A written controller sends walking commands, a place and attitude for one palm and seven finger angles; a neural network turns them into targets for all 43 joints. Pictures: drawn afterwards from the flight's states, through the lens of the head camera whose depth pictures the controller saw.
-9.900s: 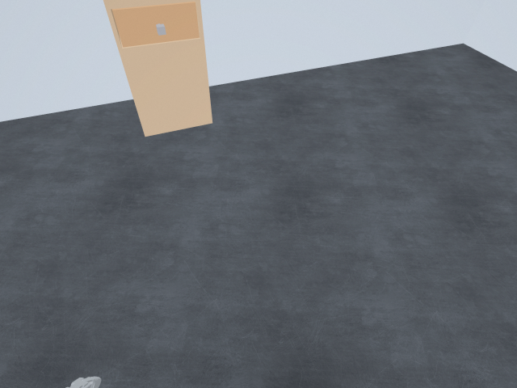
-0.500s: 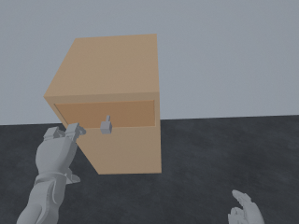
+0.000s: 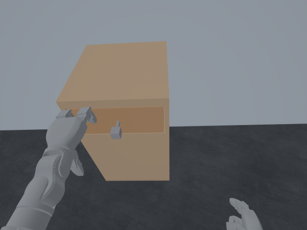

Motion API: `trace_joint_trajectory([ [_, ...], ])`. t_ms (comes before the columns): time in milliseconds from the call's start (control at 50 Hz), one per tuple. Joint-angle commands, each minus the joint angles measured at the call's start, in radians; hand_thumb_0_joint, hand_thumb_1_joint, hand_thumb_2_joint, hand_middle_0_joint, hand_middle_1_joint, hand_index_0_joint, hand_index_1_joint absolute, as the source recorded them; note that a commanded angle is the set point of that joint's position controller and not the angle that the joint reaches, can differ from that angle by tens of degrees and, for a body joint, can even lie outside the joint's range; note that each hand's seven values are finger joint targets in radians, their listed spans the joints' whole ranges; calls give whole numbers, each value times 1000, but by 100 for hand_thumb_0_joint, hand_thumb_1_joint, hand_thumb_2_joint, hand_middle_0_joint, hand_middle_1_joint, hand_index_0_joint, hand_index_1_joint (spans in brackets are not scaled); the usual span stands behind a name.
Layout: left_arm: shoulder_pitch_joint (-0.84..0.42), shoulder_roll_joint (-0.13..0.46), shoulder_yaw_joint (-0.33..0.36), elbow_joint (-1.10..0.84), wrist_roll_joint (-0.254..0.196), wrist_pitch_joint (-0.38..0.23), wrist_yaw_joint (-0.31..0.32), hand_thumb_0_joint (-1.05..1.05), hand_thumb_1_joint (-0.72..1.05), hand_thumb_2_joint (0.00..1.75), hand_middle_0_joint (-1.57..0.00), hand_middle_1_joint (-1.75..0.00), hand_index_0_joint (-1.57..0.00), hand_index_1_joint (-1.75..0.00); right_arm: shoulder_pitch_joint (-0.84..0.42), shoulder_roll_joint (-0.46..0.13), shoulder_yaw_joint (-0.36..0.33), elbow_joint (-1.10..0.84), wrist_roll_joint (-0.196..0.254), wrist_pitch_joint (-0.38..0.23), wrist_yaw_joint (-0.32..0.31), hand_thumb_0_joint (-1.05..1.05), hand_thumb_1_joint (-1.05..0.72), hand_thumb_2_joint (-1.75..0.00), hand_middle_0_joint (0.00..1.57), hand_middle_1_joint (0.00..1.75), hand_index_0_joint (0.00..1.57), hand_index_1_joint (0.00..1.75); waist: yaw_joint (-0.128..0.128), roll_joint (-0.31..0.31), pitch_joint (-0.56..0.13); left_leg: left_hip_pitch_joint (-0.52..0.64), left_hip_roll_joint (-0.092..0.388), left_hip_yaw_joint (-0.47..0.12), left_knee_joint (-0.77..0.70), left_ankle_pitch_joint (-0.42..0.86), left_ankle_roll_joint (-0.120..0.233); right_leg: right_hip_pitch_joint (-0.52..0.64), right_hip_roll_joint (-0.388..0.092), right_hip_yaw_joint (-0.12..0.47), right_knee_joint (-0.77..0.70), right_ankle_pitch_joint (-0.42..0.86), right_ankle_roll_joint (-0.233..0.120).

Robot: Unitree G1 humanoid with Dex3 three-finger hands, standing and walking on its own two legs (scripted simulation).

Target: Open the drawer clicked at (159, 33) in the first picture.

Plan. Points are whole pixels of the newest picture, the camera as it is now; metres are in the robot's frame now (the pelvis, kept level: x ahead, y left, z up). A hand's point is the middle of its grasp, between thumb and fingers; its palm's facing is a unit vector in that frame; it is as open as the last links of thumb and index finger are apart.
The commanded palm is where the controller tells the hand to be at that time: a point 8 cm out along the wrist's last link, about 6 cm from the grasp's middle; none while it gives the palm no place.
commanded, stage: raise the hand with hooked fingers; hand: left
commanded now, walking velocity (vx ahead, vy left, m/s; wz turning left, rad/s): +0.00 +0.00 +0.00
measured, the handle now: (116, 129) +0.51 +0.23 -0.13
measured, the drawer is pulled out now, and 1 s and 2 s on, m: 0.00 0.00 0.00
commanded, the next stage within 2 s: move the hooked fingers above the handle in 0.24 s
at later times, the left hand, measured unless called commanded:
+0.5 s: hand (87, 145) +0.31 +0.22 +0.06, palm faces +0.00 -0.09 -1.00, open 13.9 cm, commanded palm +0.30 +0.23 +0.12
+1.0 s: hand (100, 134) +0.38 +0.22 +0.01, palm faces -0.05 -0.07 -1.00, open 13.8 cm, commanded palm +0.37 +0.23 +0.07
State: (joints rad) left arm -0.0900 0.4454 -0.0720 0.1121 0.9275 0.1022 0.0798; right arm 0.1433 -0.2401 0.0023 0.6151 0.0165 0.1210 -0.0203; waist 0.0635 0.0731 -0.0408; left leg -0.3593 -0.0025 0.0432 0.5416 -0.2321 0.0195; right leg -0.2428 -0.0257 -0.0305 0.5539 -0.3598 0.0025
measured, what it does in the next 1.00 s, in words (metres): stands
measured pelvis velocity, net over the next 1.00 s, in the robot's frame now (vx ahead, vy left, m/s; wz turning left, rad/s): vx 0.01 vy -0.01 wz -0.01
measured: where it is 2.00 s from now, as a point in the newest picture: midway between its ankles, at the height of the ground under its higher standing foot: outside the picture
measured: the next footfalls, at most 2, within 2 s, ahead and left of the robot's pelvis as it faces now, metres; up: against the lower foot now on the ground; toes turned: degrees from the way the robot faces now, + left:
none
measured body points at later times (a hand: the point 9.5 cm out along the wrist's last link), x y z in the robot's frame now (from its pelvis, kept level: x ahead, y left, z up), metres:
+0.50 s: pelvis +0.00 -0.02 +0.00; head +0.01 -0.06 +0.45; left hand +0.30 +0.22 +0.11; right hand +0.19 -0.25 -0.11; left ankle +0.03 +0.11 -0.73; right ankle -0.05 -0.12 -0.73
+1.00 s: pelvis +0.01 -0.01 -0.02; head +0.06 -0.03 +0.43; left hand +0.38 +0.22 +0.06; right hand +0.11 -0.28 -0.15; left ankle +0.03 +0.11 -0.73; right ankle -0.05 -0.12 -0.73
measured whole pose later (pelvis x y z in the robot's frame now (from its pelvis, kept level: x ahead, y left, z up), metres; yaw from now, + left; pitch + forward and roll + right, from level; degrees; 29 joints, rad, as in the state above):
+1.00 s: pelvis +0.01 -0.01 -0.02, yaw -1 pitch +11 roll +0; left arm -0.33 0.43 -0.04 0.56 1.01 -0.05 0.23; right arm 0.25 -0.26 -0.07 0.68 0.02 0.12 -0.03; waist 0.00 0.05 -0.10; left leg -0.59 0.03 0.04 0.70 -0.31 0.00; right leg -0.47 0.00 -0.03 0.71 -0.43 -0.02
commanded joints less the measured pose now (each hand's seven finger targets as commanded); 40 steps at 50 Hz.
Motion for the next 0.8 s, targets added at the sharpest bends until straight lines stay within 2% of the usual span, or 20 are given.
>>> trace_joint_trajectory([
  [0,-235,197,117,-230,6,-39,44,0,-50,30,-30,-120,-30,-120,-118,-115,-48,-157,-4,-51,-6,0,-90,-90,20,30,20,30,3,-33,-219,207,-26,-33,-49,232,18,-38,56,-2,-83,259,-35],
  [60,-250,210,138,-250,11,-63,78,0,-50,30,-30,-120,-30,-120,-109,-114,-58,-147,-6,-58,-7,0,-90,-90,20,30,20,30,2,-24,-243,223,-26,-32,-41,242,20,-47,58,-2,-79,263,-36],
  [80,-250,234,160,-249,13,-64,90,0,-50,30,-30,-120,-30,-120,-107,-117,-59,-144,-8,-60,-8,0,-90,-90,20,30,20,30,5,-25,-243,217,-25,-31,-42,239,19,-39,59,0,-81,259,-37],
  [160,-257,209,142,-220,10,-51,119,0,-50,30,-30,-120,-30,-120,-110,-115,-64,-130,0,-63,-7,0,-90,-90,20,30,20,30,-1,-37,-241,213,-27,-20,-37,228,22,-52,56,2,-78,270,-33],
  [180,-258,220,150,-211,8,-43,123,0,-50,30,-30,-120,-30,-120,-109,-119,-65,-128,1,-62,-6,0,-90,-90,20,30,20,30,-2,-35,-244,206,-29,-20,-40,222,20,-41,57,4,-81,260,-34],
  [240,-247,190,112,-187,7,-20,113,0,-50,30,-30,-120,-30,-120,-121,-118,-62,-129,7,-61,-8,0,-90,-90,20,30,20,30,-5,-47,-226,196,-33,-12,-40,214,23,-44,53,9,-83,276,-29],
  [280,-242,204,120,-185,7,-12,101,0,-50,30,-30,-120,-30,-120,-125,-121,-61,-133,6,-60,-8,0,-90,-90,20,30,20,30,-1,-66,-235,197,-33,-13,-41,221,24,-28,53,13,-85,288,-28],
  [300,-240,189,101,-185,5,-10,93,0,-50,30,-30,-120,-30,-120,-129,-118,-59,-136,8,-60,-9,0,-90,-90,20,30,20,30,-5,-63,-226,190,-37,-11,-40,210,25,-32,50,14,-84,285,-26],
  [360,-237,204,117,-129,7,-11,78,0,-50,30,-30,-120,-30,-120,-120,-119,-55,-127,8,-56,-16,0,-90,-90,20,30,20,30,-7,-111,-196,171,-37,-5,-37,203,27,-39,50,16,-86,303,-22],
  [400,-255,188,104,-106,6,-22,71,0,-50,30,-30,-120,-30,-120,-115,-119,-54,-130,9,-56,-18,0,-90,-90,20,30,20,30,-9,-117,-183,155,-39,0,-33,185,29,-46,47,20,-88,291,-20],
  [440,-304,216,121,-70,13,-40,73,0,-50,30,-30,-120,-30,-120,-108,-119,-53,-121,9,-56,-25,0,-90,-90,20,30,20,30,-14,-119,-174,138,-43,4,-24,166,30,-59,45,27,-87,283,-18],
  [480,-376,230,126,-57,26,-64,83,0,-50,30,-30,-120,-30,-120,-97,-120,-57,-113,5,-57,-29,0,-90,-90,20,30,20,30,-23,-88,-193,137,-45,5,-8,165,29,-76,46,31,-78,273,-21],
  [520,-415,219,120,-42,37,-89,100,0,-50,30,-30,-120,-30,-120,-84,-115,-65,-104,3,-64,-29,0,-90,-90,20,30,20,30,-28,-60,-224,149,-44,3,15,181,31,-99,48,31,-58,293,-24],
  [540,-414,203,109,-36,34,-97,107,0,-50,30,-30,-120,-30,-120,-76,-113,-68,-107,2,-66,-29,0,-90,-90,20,30,20,30,-26,-59,-244,149,-46,4,24,194,33,-94,47,32,-50,316,-23],
  [580,-451,215,116,5,41,-106,120,0,-50,30,-30,-120,-30,-120,-58,-117,-71,-93,0,-64,-29,0,-90,-90,20,30,20,30,-36,-62,-262,133,-45,0,38,194,31,-106,50,30,-37,313,-25],
  [620,-454,234,141,66,44,-110,131,0,-50,30,-30,-120,-30,-120,-43,-121,-77,-85,2,-64,-30,0,-90,-90,20,30,20,30,-34,-78,-264,107,-44,2,53,196,32,-113,50,29,-22,334,-24],
  [640,-452,237,144,70,44,-113,135,0,-50,30,-30,-120,-30,-120,-38,-122,-79,-88,2,-62,-30,0,-90,-90,20,30,20,30,-29,-68,-287,102,-46,6,63,215,33,-101,48,33,-12,368,-24],
  [680,-452,240,147,115,47,-106,138,0,-50,30,-30,-120,-30,-120,-23,-126,-83,-83,3,-55,-27,0,-90,-90,20,30,20,30,-34,-83,-303,79,-46,6,75,229,33,-94,49,34,-1,397,-24],
  [720,-477,236,139,165,45,-104,138,0,-50,30,-30,-120,-30,-120,-10,-131,-87,-79,7,-52,-29,0,-90,-90,20,30,20,30,-47,-101,-279,54,-44,10,85,212,34,-120,49,32,4,393,-20],
  [780,-525,233,132,181,55,-121,141,0,-50,30,-30,-120,-30,-120,19,-134,-97,-77,2,-47,-29,0,-90,-90,20,30,20,30,-55,-89,-323,51,-41,6,102,230,35,-130,54,29,24,393,-24],
])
